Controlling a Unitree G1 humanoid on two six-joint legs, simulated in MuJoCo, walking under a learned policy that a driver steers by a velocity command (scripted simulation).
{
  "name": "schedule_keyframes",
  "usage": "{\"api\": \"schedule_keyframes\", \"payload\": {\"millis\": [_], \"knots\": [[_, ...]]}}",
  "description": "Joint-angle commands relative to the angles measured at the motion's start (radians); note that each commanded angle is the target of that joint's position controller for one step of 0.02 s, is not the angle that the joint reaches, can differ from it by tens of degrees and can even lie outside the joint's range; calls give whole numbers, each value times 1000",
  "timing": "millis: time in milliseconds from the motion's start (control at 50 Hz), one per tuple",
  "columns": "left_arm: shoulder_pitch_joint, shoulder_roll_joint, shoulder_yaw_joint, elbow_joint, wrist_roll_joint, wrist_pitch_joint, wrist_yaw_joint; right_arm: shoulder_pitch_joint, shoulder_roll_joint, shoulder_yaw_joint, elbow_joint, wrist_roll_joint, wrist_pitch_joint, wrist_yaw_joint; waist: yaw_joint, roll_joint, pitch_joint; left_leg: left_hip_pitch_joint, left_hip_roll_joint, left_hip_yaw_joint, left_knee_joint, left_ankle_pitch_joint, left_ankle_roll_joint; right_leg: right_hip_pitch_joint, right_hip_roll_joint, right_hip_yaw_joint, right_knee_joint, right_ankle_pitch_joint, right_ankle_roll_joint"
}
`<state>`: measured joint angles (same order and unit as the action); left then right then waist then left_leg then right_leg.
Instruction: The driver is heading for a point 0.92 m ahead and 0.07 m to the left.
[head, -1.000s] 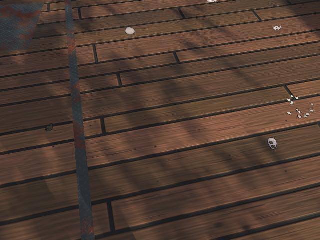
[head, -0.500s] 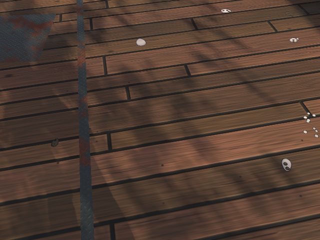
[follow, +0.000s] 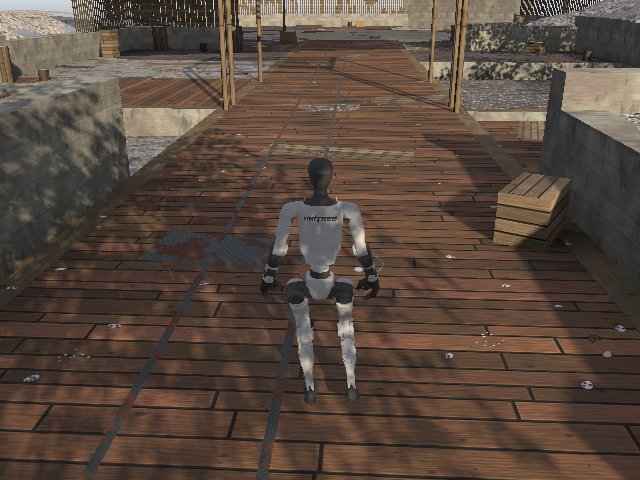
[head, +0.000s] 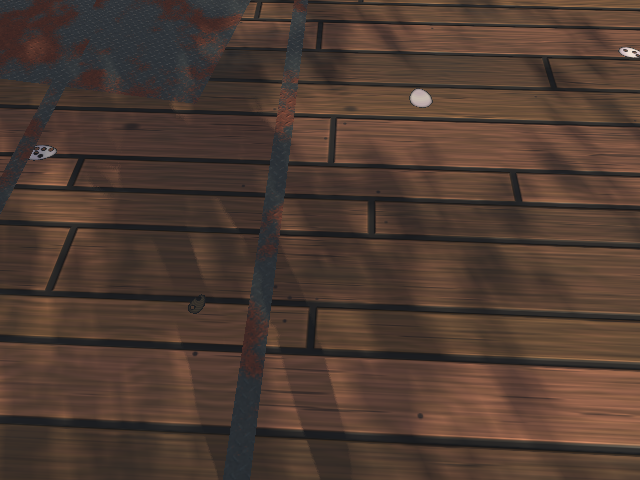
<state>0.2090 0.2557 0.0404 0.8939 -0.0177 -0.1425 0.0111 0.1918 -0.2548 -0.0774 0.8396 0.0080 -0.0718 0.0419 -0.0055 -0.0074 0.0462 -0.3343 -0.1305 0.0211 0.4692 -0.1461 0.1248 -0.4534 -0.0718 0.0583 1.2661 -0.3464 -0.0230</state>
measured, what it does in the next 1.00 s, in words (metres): walks ahead: right foot, then left foot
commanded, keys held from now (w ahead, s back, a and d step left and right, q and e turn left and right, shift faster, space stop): w+q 0.22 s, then w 0.78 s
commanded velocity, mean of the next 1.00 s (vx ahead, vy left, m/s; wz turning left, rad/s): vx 0.50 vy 0.00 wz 0.26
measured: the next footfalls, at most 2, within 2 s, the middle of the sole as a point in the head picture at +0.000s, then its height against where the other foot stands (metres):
right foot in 0.34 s outside the picture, level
left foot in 0.84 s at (250, 419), level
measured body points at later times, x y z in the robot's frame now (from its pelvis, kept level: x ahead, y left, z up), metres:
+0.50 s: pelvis +0.30 -0.04 +0.01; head +0.32 -0.05 +0.46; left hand +0.35 +0.24 -0.10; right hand +0.44 -0.29 -0.12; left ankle +0.20 +0.07 -0.64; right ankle +0.35 -0.14 -0.73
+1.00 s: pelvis +0.54 +0.08 +0.01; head +0.56 +0.10 +0.46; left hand +0.56 +0.37 -0.12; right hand +0.73 -0.15 -0.09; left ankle +0.56 +0.17 -0.73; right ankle +0.54 -0.09 -0.65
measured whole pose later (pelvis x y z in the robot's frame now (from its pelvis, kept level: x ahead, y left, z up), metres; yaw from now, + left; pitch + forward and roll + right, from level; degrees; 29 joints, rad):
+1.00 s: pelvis +0.54 +0.08 +0.01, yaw +14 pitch +2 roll +0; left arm 0.28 0.30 0.05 0.84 -0.02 -0.08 -0.01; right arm 0.23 -0.26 -0.05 0.75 0.00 -0.08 0.03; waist 0.00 -0.03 0.00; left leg -0.30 -0.04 0.04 0.43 -0.17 0.06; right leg -0.51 -0.08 0.02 1.13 -0.33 -0.01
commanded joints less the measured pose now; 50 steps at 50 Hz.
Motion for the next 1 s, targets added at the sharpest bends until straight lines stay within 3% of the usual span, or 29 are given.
{"api": "schedule_keyframes", "payload": {"millis": [20,80,160,220,280,320,340,360,380,400,420,440,460,480,520,620,660,740,780,800,820,840,860,880,900,920,940,960,1000], "knots": [[82,107,38,-62,22,19,10,-37,-105,-18,-85,2,-24,-12,56,-1,-62,58,274,-352,-273,139,188,-117,-71,27,-114,47,29],[-59,93,36,-126,42,31,21,31,-153,-30,-82,2,-23,-38,19,31,-30,-4,232,-290,-284,162,173,-147,-45,-5,-332,221,73],[-220,63,22,-180,28,21,10,112,-159,-33,-75,14,-9,-50,-51,72,-32,18,188,-270,-240,80,106,-88,29,-17,-653,448,74],[-282,88,25,-216,14,12,-5,159,-153,-32,-65,20,0,-53,-75,93,-46,107,220,-342,-177,53,95,-78,53,3,-737,441,65],[-275,117,31,-225,14,-8,-27,187,-143,-27,-60,11,10,-62,-66,114,-63,232,275,-408,-85,93,86,-60,58,1,-793,347,31],[-159,141,44,-198,19,-20,-28,175,-132,-22,-66,5,15,-62,0,144,-104,254,250,-404,12,262,59,102,78,-34,-852,305,-21],[-22,184,60,-175,34,-25,-23,156,-97,-7,-81,-1,10,-56,67,123,-213,191,202,-354,193,304,28,325,-4,33,-815,325,-82],[150,269,83,-152,51,-22,-16,232,-50,10,-98,3,0,-53,87,-53,-376,-92,86,-237,524,101,-45,707,-209,337,-801,291,-217],[234,262,92,-95,23,-5,-26,326,-49,19,-85,25,-10,-52,76,-317,-435,-348,25,-183,774,-417,-87,858,-356,706,-918,76,-326],[188,171,66,-117,2,2,-27,254,-143,1,-87,36,-14,-51,96,-183,-291,-464,85,-232,860,-390,-83,771,-327,677,-958,-99,-282],[126,131,53,-131,7,13,-24,142,-158,-1,-110,31,-15,-50,98,-88,-171,-482,127,-196,871,-302,-82,640,-279,522,-972,-78,-235],[72,119,45,-136,17,20,-25,77,-141,1,-130,13,-17,-49,73,-31,-86,-464,161,-162,810,-237,-82,500,-233,419,-1005,27,-218],[42,98,36,-138,24,20,-27,57,-131,-3,-136,-1,-17,-48,45,-31,-53,-427,198,-148,741,-192,-81,418,-196,348,-1030,123,-205],[32,91,32,-136,29,20,-30,73,-111,-1,-137,0,-14,-46,22,-53,-46,-377,217,-134,701,-173,-83,361,-167,296,-1053,184,-198],[47,100,35,-121,19,17,-33,91,-73,8,-136,2,-8,-43,7,-80,-56,-343,231,-100,624,-157,-95,319,-146,221,-1086,288,-210],[95,159,51,-93,4,29,-19,-63,-36,30,-186,-3,-15,-38,43,-65,-40,-307,232,-51,294,76,-119,298,-114,74,-1124,407,-192],[132,170,51,-78,-3,36,-18,-125,-37,31,-200,4,-19,-31,68,-70,-30,-259,207,-31,189,159,-123,299,-104,41,-1116,391,-176],[193,180,52,-47,-11,54,-17,-219,-60,26,-242,15,-25,-14,86,-80,-5,-250,185,-30,88,137,-97,395,-159,65,-1075,378,-158],[190,197,56,-41,-11,65,-13,-208,-83,18,-248,14,-30,-6,59,-91,-13,-200,170,-23,47,76,-69,442,-182,71,-1026,446,-139],[173,206,57,-42,-11,70,-11,-151,-102,7,-235,10,-32,-7,17,-91,-44,-105,148,-2,15,67,-51,445,-169,49,-956,571,-122],[172,194,52,-44,-9,74,-9,-29,-141,-15,-197,5,-31,-13,-42,-73,-121,75,126,17,-4,71,-24,417,-125,7,-809,699,-99],[160,158,35,-66,7,71,-6,149,-202,-37,-161,-6,-28,-23,-119,-23,-250,353,238,-96,37,104,32,263,-78,-38,-560,592,-62],[256,51,-1,-96,16,51,-9,253,-309,-61,-143,-21,-19,-28,-99,228,-389,727,494,-531,-9,-3,186,-145,76,-95,-159,132,11],[245,96,8,-81,4,29,-15,287,-240,-43,-132,-5,-14,-24,-116,255,-445,744,534,-756,-133,-110,222,-283,90,37,-13,-231,7],[163,166,28,-106,-20,21,-20,216,-193,-24,-136,1,-14,-23,-103,183,-279,620,497,-616,-149,-138,173,-369,32,39,40,-173,-4],[102,163,27,-118,-19,21,-19,144,-162,-13,-148,1,-13,-22,-76,121,-190,475,451,-484,-167,-86,142,-353,-14,11,3,-80,-8],[75,152,29,-121,-3,27,-16,83,-133,-4,-152,-5,-14,-17,-44,81,-120,340,408,-397,-204,-16,127,-314,-41,-1,-58,-18,-1],[87,142,33,-119,6,40,-14,46,-111,3,-155,-13,-19,-13,-7,99,-92,244,376,-336,-240,36,114,-250,-68,6,-108,27,3],[117,102,27,-109,7,64,-13,28,-114,-2,-144,-12,-31,-9,27,112,-81,151,352,-269,-295,99,124,-179,-73,-3,-150,79,17]]}}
